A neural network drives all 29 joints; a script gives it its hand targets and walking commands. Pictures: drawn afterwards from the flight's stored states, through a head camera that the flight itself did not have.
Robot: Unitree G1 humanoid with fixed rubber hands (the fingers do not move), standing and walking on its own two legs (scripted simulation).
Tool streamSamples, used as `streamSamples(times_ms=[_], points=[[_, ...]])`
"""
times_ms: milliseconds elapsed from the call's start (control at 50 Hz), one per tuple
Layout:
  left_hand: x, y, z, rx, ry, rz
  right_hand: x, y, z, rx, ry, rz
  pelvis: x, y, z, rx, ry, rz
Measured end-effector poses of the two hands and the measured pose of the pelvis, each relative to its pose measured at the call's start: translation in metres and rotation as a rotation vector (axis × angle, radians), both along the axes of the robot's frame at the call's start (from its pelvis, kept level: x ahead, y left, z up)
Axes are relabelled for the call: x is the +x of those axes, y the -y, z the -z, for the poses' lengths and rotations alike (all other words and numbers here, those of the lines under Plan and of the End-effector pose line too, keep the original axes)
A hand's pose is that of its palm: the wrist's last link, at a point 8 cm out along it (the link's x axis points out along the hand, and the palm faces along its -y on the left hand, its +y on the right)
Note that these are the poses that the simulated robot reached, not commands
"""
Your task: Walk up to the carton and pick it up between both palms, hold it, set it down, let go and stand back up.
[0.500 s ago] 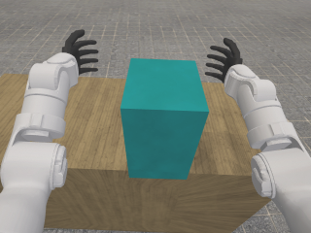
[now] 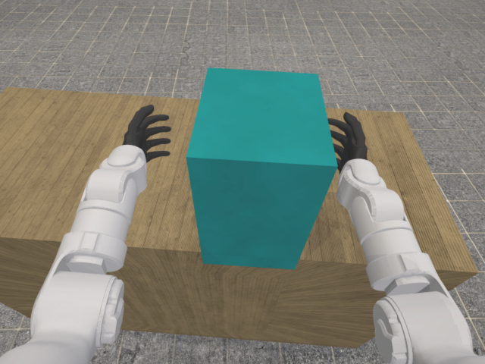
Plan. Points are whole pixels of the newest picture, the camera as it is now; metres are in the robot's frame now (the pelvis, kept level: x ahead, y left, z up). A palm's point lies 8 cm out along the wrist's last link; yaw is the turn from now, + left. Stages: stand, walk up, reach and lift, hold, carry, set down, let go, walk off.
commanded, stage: reach and lift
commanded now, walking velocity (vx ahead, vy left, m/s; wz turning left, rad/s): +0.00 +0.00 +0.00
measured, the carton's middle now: (255, 177) +0.42 -0.05 +0.08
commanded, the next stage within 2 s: none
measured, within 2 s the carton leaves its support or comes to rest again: neither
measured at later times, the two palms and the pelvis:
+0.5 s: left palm (149, 156) +0.46 +0.13 +0.11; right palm (336, 170) +0.40 -0.18 +0.11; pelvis +0.01 +0.01 +0.00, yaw +0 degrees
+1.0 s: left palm (170, 153) +0.46 +0.09 +0.12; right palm (329, 168) +0.40 -0.17 +0.11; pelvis +0.00 +0.01 +0.00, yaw -2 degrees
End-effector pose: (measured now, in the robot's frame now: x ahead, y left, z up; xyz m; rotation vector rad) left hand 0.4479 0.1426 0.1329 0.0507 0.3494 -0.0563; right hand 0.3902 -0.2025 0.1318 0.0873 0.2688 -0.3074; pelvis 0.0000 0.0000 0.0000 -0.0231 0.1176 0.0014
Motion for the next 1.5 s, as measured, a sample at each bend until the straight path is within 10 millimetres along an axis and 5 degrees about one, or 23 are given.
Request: streamSamples(times_ms=[360,620,820,1220,1500], points=[[0.008,0.009,0.023,0.004,0.021,0.019,0.004,-0.019,0.025,0.004,-0.026,0.024,0.008,-0.001,0.001,-0.001,-0.022,-0.003],[0.009,0.022,0.017,-0.002,0.041,0.046,0.006,-0.018,0.021,-0.005,-0.013,0.036,0.007,-0.008,0.002,-0.007,-0.027,0.013],[0.008,0.051,0.015,-0.023,0.052,0.065,0.009,-0.029,0.015,0.001,0.010,0.035,0.004,-0.008,0.001,0.002,-0.027,0.026],[0.007,0.051,0.017,-0.024,0.068,0.058,0.005,-0.031,0.018,-0.022,0.035,0.053,0.000,-0.007,-0.003,0.010,0.000,0.028],[-0.008,0.041,0.016,-0.006,0.101,0.078,-0.012,-0.042,0.020,-0.046,0.111,0.047,0.025,-0.011,-0.008,0.011,0.162,0.006]])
